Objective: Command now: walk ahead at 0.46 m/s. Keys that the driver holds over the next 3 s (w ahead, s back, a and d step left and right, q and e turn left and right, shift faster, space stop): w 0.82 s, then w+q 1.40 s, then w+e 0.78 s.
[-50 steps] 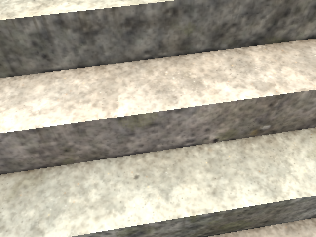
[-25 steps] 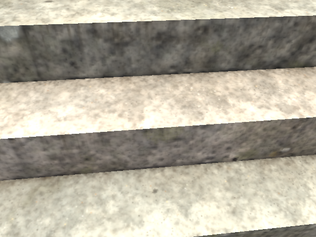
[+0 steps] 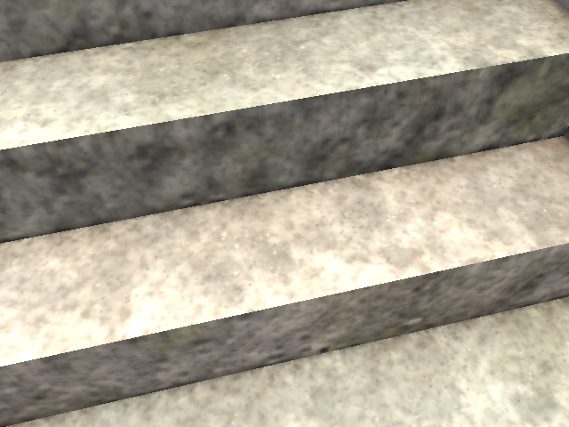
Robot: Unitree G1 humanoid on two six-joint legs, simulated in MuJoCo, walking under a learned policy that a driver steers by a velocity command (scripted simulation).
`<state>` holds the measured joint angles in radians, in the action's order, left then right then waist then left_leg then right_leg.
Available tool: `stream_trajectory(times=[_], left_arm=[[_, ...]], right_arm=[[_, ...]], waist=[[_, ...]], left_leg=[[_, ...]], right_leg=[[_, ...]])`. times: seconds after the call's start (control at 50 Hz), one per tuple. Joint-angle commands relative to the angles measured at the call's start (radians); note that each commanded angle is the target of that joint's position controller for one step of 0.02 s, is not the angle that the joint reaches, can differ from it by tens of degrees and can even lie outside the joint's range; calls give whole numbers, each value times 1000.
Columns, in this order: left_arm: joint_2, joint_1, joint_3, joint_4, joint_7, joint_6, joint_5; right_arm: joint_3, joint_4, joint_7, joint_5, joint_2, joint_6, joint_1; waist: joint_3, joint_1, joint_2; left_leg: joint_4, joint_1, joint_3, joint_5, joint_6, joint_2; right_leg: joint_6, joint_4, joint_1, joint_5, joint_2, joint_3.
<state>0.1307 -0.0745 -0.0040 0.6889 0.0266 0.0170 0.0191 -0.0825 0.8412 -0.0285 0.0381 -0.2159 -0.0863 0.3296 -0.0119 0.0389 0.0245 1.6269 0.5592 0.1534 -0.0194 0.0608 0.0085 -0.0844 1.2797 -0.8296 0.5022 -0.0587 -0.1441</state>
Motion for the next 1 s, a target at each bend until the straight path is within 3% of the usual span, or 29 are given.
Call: stream_trajectory(times=[0.02, 0.12, 0.22, 0.24, 0.28, 0.3, 0.32, 0.34, 0.36, 0.38, 0.4, 0.42, 0.5, 0.52, 0.54, 0.56, 0.6, 0.62, 0.64, 0.72, 0.74, 0.76, 0.78, 0.8, 0.82, 0.84, 0.9, 0.96, 1.0], left_arm=[[7, -29, -27, 147, -19, -38, 13], [-14, -228, -12, 304, -41, -132, 28], [57, -362, -24, 370, -29, -161, 4], [93, -357, 6, 385, -114, -111, 152], [119, -340, 10, 386, -147, -89, 139], [72, -463, -26, 416, -51, -143, -43], [67, -547, 29, 446, -123, -109, 130], [30, -549, -12, 459, -32, -149, -29], [38, -579, 46, 457, -122, -117, 137], [68, -609, 39, 466, -167, -111, 139], [51, -628, 47, 490, -176, -113, 125], [34, -658, -3, 490, -27, -135, -55], [47, -572, 30, 502, 75, -155, -95], [299, -620, 39, 581, -151, -136, 82], [169, -511, -14, 456, -15, -168, -92], [247, -497, -22, 435, 4, -184, -117], [218, -401, -45, 365, -46, -222, -83], [152, -181, -58, 276, -79, -206, 4], [45, -132, -39, 142, -87, -204, 54], [-154, -203, 36, 5, -12, -122, 27], [73, -90, 0, 14, -77, -52, -40], [96, -95, -13, -23, -75, -58, -22], [-105, -97, 32, 1, -2, -63, -15], [-140, -35, 48, -40, 38, -71, -10], [11, 85, 54, -80, -64, -41, 15], [26, 209, 45, -120, -87, -10, 29], [36, 500, 102, -250, -131, 93, 7], [116, 162, 53, -67, -125, 80, 15], [237, -276, -6, 118, -70, 68, 29]], right_arm=[[51, -153, 38, 32, 136, 19, 10], [86, -102, 76, -34, 182, 39, -70], [106, -153, 74, -29, 222, 31, -229], [79, -157, -22, -98, -6, 61, -271], [57, -103, -47, -64, -44, 77, -191], [130, -150, 26, -24, 257, 60, -344], [98, -122, -5, -69, 19, 88, -387], [143, -167, 34, -15, 274, 78, -454], [113, -149, 9, -78, 60, 115, -449], [82, -120, 9, -72, -6, 125, -463], [93, -137, 8, -48, 12, 126, -500], [165, -160, 26, 8, 271, 94, -573], [201, -94, 53, -104, 201, 71, -445], [170, -300, -75, -20, 44, 199, -626], [146, -37, 4, -32, 43, 136, -229], [141, 9, 37, -56, 28, 96, -41], [73, 108, 95, -8, -117, 123, 214], [38, 124, 114, -17, -148, 130, 88], [34, 127, 103, -15, -115, 92, -53], [77, 285, 57, 1, 130, -5, -101], [123, 221, -68, 87, 216, 16, -189], [88, 168, -80, 56, 107, -4, -276], [60, 275, 13, -30, 39, -42, -61], [81, 319, 29, -47, 42, -66, 57], [104, 325, -31, 107, 112, -11, 159], [106, 351, -77, 144, 71, 19, 222], [40, 302, -136, 36, -145, 45, 137], [21, 250, -140, -50, -207, -38, 90], [56, 265, -167, 66, -38, -33, 190]], waist=[[42, 80, -92], [73, 40, -74], [103, -7, -14], [46, -36, -56], [6, 4, -46], [57, -55, 4], [-79, -111, -113], [79, -95, -3], [-102, -100, -175], [5, -132, -178], [-61, -130, -135], [28, -161, -62], [-102, -47, -187], [-175, 145, -500], [-240, 99, -156], [-316, 155, -277], [-356, 271, 13], [-186, 238, 127], [-87, 93, 25], [178, -164, -133], [65, -131, -191], [57, -193, -94], [173, -131, 23], [205, -108, 13], [-118, -107, 44], [-94, -106, -6], [-198, -140, 172], [-304, -235, 182], [-572, -262, -199]], left_leg=[[473, 461, 12, 59, 40, 28], [517, 580, -71, 161, 43, 96], [765, 934, -59, 2, 63, 76], [750, 1045, 121, 212, 192, 104], [761, 1127, 87, 268, 207, 95], [586, 1027, -119, 9, 94, 106], [684, 1153, -8, 156, 182, 62], [541, 1044, -185, -34, 68, 76], [592, 1136, -65, 152, 186, 36], [578, 1266, -58, 40, 185, 23], [551, 1275, -102, 17, 196, 21], [456, 1058, -398, -183, 95, 21], [-191, 182, -500, -423, 111, 97], [-212, 286, -356, -561, 117, 156], [-248, 137, -551, -586, 160, 169], [-414, -50, -407, -623, 181, 148], [-957, -416, 459, -894, 382, -138], [-1331, -269, 866, -968, 482, -234], [-1337, -220, 799, -949, 394, -239], [-1248, 16, 180, -450, 130, -196], [-1289, 57, 15, -172, 154, -147], [-1328, 132, -143, -75, 131, -98], [-1380, 71, -78, -86, 163, -172], [-1411, -28, -11, -106, 164, -194], [-1273, -305, 0, -25, 145, -177], [-1265, -312, -65, 118, 131, -105], [-1606, 155, -33, 917, 328, -168], [-1292, -419, -87, 1779, 276, -267], [-778, -14, -10, 1167, 206, -170]], right_leg=[[47, -755, 208, 316, -163, 521], [16, -853, 247, -180, -151, 243], [39, -955, 488, -92, -191, 282], [-19, -954, 483, -65, -165, 392], [-42, -1013, 542, -136, -208, 339], [83, -1005, 643, -31, -167, 200], [-25, -1053, 642, -121, -170, 342], [62, -1029, 669, -82, -139, 207], [-41, -1094, 647, -184, -184, 317], [-77, -1150, 811, -325, -248, 314], [-95, -1119, 881, -428, -239, 289], [2, -1175, 841, -445, -155, 191], [-18, -1114, 634, -1847, -121, 3], [-286, -1047, 712, -2740, -344, 213], [-98, -813, 945, -2646, -231, -11], [-87, -620, 870, -2493, -237, 33], [-74, -36, 331, -1526, -29, 101], [-48, 588, 67, -522, 165, 162], [-71, 921, -139, -463, 161, 318], [-110, 1035, -399, -350, 122, 389], [-269, 748, -372, -392, 112, 415], [-256, 554, -242, -309, 90, 331], [-123, 888, -309, -282, 176, 202], [-91, 1062, -500, -186, 129, 219], [-212, 942, -681, -126, 104, 307], [-248, 699, -668, -360, 98, 266], [-137, 212, 45, -114, 101, 11], [-81, -212, 119, -189, 203, -11], [-256, -465, 707, -422, -17, 527]])
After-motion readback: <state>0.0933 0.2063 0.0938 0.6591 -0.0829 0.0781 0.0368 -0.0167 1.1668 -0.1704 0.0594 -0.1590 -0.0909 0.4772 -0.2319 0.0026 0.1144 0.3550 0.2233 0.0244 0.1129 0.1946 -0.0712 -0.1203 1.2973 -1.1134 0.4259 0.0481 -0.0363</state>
